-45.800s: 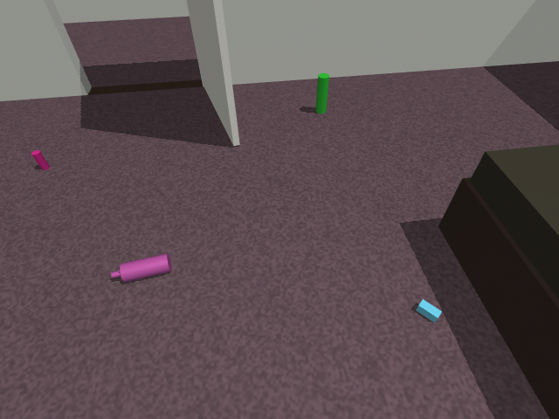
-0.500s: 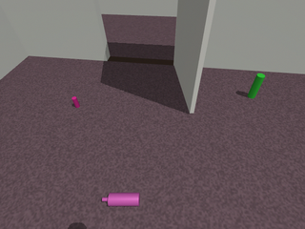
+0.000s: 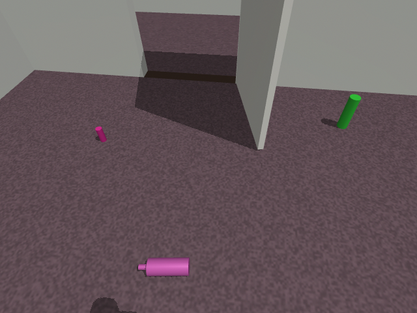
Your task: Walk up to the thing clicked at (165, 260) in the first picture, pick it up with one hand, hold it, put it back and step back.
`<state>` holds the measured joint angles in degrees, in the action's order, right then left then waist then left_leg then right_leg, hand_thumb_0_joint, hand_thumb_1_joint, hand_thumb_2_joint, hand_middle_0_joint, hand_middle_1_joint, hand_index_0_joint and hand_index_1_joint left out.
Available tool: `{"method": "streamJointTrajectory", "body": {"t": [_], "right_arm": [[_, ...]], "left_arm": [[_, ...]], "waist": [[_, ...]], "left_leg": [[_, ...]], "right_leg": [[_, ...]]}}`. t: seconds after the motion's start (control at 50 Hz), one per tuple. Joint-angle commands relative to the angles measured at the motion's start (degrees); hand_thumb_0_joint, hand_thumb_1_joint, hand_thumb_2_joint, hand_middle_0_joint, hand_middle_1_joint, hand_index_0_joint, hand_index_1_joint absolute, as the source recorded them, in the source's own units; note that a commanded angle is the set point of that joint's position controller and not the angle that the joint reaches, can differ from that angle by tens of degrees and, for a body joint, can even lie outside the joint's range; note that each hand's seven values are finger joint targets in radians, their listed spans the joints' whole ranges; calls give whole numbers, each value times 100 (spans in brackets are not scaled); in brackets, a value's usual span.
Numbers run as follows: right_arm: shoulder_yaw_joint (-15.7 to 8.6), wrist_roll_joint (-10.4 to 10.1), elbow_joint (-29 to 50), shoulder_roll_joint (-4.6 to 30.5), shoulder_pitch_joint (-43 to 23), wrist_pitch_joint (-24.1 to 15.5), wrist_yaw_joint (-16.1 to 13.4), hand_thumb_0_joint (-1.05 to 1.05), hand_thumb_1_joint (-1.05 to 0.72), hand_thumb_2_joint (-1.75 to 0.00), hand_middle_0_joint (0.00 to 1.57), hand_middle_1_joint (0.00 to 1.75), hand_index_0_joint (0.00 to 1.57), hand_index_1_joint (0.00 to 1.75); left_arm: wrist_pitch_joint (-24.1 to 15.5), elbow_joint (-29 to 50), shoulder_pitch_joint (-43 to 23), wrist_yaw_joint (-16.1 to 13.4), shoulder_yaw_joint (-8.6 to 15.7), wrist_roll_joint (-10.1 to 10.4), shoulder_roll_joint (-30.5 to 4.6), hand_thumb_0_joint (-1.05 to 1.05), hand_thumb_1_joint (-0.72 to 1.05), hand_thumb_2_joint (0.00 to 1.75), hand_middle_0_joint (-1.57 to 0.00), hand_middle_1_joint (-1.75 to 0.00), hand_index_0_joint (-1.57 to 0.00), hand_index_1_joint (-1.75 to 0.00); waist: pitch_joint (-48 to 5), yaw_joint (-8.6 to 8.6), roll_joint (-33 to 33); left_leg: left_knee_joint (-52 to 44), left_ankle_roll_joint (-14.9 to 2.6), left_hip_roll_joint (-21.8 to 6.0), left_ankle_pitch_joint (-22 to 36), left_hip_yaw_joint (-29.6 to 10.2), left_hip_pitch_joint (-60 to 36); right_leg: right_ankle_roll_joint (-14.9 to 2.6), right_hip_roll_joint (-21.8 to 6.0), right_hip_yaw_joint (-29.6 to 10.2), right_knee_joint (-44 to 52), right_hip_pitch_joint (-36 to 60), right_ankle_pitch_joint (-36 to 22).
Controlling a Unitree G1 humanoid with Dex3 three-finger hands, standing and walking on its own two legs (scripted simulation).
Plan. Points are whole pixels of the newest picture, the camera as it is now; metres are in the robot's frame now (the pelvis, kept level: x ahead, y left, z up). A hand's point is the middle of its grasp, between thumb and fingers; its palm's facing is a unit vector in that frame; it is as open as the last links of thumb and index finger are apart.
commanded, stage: step back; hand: left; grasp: from above
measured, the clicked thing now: (163, 266) +0.47 +0.24 -0.74
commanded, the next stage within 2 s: none
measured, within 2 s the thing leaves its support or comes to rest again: neither
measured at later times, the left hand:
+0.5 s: hand out of the picture +0.06 +0.32 -0.18, palm faces -0.06 -0.93 -0.35, open 7.4 cm
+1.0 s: hand out of the picture -0.06 +0.32 -0.15, palm faces -0.03 -0.91 -0.41, open 7.4 cm
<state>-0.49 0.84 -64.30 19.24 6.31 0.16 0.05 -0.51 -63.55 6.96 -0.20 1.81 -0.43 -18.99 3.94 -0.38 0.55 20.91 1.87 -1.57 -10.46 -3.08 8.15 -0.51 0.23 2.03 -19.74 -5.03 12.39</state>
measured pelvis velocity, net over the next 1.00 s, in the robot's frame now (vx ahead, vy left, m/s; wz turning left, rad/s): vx -0.19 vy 0.06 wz -0.02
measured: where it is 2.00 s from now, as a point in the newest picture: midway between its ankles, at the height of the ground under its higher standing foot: outside the picture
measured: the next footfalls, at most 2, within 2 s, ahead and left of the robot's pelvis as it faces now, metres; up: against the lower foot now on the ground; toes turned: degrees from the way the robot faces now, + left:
right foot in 0.70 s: -0.11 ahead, -0.06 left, +0.00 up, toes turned -2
left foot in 1.06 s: -0.19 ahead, +0.18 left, +0.00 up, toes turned -2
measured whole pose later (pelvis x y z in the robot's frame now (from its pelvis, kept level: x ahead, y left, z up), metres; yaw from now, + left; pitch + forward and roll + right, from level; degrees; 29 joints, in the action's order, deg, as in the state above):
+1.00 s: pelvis -0.19 +0.06 -0.02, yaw -1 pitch -2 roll +1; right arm -3.0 0.4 -50.6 23.2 10.5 2.3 -1.1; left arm 2.2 -44.6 8.0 -0.9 3.8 -2.3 -20.4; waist 9.5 0.2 0.3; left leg 51.9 0.8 3.9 -29.8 -4.8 18.7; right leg -1.0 -1.2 0.8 -34.2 -18.3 14.2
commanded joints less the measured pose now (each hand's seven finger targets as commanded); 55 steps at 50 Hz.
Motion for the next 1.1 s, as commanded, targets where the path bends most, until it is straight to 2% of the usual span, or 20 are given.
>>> {"method": "streamJointTrajectory", "body": {"t": [0.0, 0.06, 0.14, 0.2, 0.22, 0.24, 0.26, 0.34, 0.5, 0.6, 0.68, 0.72, 0.74, 0.8, 0.84, 0.96, 1.02, 1.04, 1.06, 1.08], "right_arm": [[-272, -101, 589, 1158, -82, 29, -65, 0, -90, -90, 20, 30, 20, 30], [-404, -54, 794, 1182, 176, 172, -43, 0, -90, -90, 20, 30, 20, 30], [-448, -83, 1056, 1229, 360, 190, -19, 0, -90, -90, 20, 30, 20, 30], [-498, 41, 1024, 1234, 696, 69, -37, 0, -90, -90, 20, 30, 20, 30], [-628, 157, 1155, 1645, 514, 36, -59, 0, -90, -90, 20, 30, 20, 30], [-681, 130, 1262, 2011, 428, -6, -49, 0, -90, -90, 20, 30, 20, 30], [-724, 64, 1339, 2174, 512, -7, -63, 0, -90, -90, 20, 30, 20, 30], [-599, 66, 1567, 1592, -140, -4, -219, 0, -90, -90, 20, 30, 20, 30], [-643, 34, 1730, 1524, 485, 29, -237, 0, -90, -90, 20, 30, 20, 30], [-657, 31, 1910, 1671, 110, 49, -193, 0, -90, -90, 20, 30, 20, 30], [-585, -50, 1911, 1572, -111, 97, -137, 0, -90, -90, 20, 30, 20, 30], [-521, -104, 1991, 1236, -393, 109, -144, 0, -90, -90, 20, 30, 20, 30], [-560, -41, 1913, 1348, -224, 142, -162, 0, -90, -90, 20, 30, 20, 30], [-526, -120, 1667, 1329, 445, 137, -144, 0, -90, -90, 20, 30, 20, 30], [-487, -96, 1703, 1387, 480, 92, -171, 0, -90, -90, 20, 30, 20, 30], [-486, -26, 1841, 1258, 454, 48, -169, 0, -90, -90, 20, 30, 20, 30], [-550, 28, 1615, 1246, 1021, -22, -141, 0, -90, -90, 20, 30, 20, 30], [-638, 97, 1670, 1524, 952, -57, -145, 0, -90, -90, 20, 30, 20, 30], [-762, 121, 1804, 2195, 687, -55, -106, 0, -90, -90, 20, 30, 20, 30], [-820, 105, 1881, 2463, 579, -52, -96, 0, -90, -90, 20, 30, 20, 30]], "left_arm": [[-33, 577, -34, -143, 555, 86, -1686, 0, 90, 90, -20, -30, -20, -30], [11, 1043, -458, -159, 589, -55, -1709, 0, 90, 90, -20, -30, -20, -30], [44, 1396, -665, -179, 550, -115, -1666, 0, 90, 90, -20, -30, -20, -30], [178, 1571, -715, -152, 483, 4, -1526, 0, 90, 90, -20, -30, -20, -30], [238, 1662, -477, -145, 425, 66, -1199, 0, 90, 90, -20, -30, -20, -30], [289, 1658, -306, -185, 417, 80, -1068, 0, 90, 90, -20, -30, -20, -30], [313, 1593, -306, -250, 463, 32, -1249, 0, 90, 90, -20, -30, -20, -30], [352, 1489, 77, -258, 461, 91, -1317, 0, 90, 90, -20, -30, -20, -30], [277, 1781, 6, -190, 516, -1, -1279, 0, 90, 90, -20, -30, -20, -30], [235, 1687, 400, -104, 555, -62, -1274, 0, 90, 90, -20, -30, -20, -30], [158, 1522, 964, -36, 635, -157, -1362, 0, 90, 90, -20, -30, -20, -30], [125, 1759, 614, -14, 770, -130, -2084, 0, 90, 90, -20, -30, -20, -30], [94, 2011, 270, -34, 769, -168, -2094, 0, 90, 90, -20, -30, -20, -30], [79, 2191, -435, -127, 656, -129, -1588, 0, 90, 90, -20, -30, -20, -30], [84, 2278, -218, -136, 632, -158, -1480, 0, 90, 90, -20, -30, -20, -30], [185, 2325, 257, -169, 599, -162, -1555, 0, 90, 90, -20, -30, -20, -30], [270, 2414, 65, -101, 579, -56, -1620, 0, 90, 90, -20, -30, -20, -30], [299, 2448, 174, -77, 515, -43, -1416, 0, 90, 90, -20, -30, -20, -30], [276, 2561, 71, -78, 467, -6, -1217, 0, 90, 90, -20, -30, -20, -30], [276, 2553, -415, -173, 609, -65, -1430, 0, 90, 90, -20, -30, -20, -30]], "waist": [[-417, 6, -411], [-533, -49, -934], [-426, -86, -985], [-533, -196, -302], [-537, -38, 635], [-572, 28, 1145], [-793, -209, 1154], [-789, 180, 827], [-711, -296, 638], [-880, -143, 707], [-722, 143, 189], [-215, 297, -1588], [36, 228, -1393], [-39, -191, -671], [-306, 10, -684], [-670, 276, -1085], [-811, -55, -819], [-854, 0, -275], [-752, -13, 1184], [-578, -381, 1313]], "left_leg": [[1352, -380, 24, 1350, 66, 359], [2965, -435, 388, -1868, 1, 727], [2783, -448, 238, -1676, -64, 972], [318, -402, 43, 1120, 82, 570], [73, -660, -855, 2698, -1190, 151], [80, -1130, -1526, 3869, -2044, -230], [122, -1434, -1827, 3745, -2408, 2], [438, -1189, -1150, 3224, -1123, -440], [645, -1347, -1202, 3300, -983, -1130], [505, -1491, -1382, 1753, -1174, -332], [807, -793, -883, 296, -821, 1153], [2975, -215, 726, -2013, 152, 1730], [4096, -136, 713, -2475, -343, 1548], [4728, -174, 950, -1715, -620, 1630], [4586, -98, 908, -1784, -447, 1803], [2059, -133, 373, -1909, 37, 1490], [223, -248, 336, -22, 345, 403], [97, -468, -312, 453, -567, -32], [-111, -1141, -1620, 1410, -2261, -134], [-195, -1907, -2200, 1926, -2795, 719]], "right_leg": [[-644, -1152, -917, -85, -154, -2668], [-1393, -2004, -1517, -94, -628, -2670], [-1171, -1765, -1198, -679, -733, -2829], [-526, -1016, -622, -1867, -442, -2053], [-213, -194, -402, -2664, -1169, -755], [-136, 590, -661, -3404, -1987, 2268], [-109, 641, -1286, -4102, -1856, 2778], [-86, 518, -1461, -5020, -2327, 1678], [193, 318, -976, -3344, -2164, 1648], [15, 74, -545, -2330, -1343, 1445], [-381, -258, -849, -721, -189, 217], [-1572, -2034, -3071, 329, -1119, -440], [-1827, -2351, -3376, 377, -1784, -698], [-1203, -1386, -1629, -150, -1381, -1796], [-1168, -1280, -1418, -439, -665, -2150], [-1174, -1432, -1418, -1009, 330, -2719], [-729, -1100, -1083, -1561, -326, -1949], [-434, -772, -971, -1894, -1055, -1014], [-95, 253, -374, -2829, -2105, 937], [-17, 455, -906, -3941, -1937, 2577]]}}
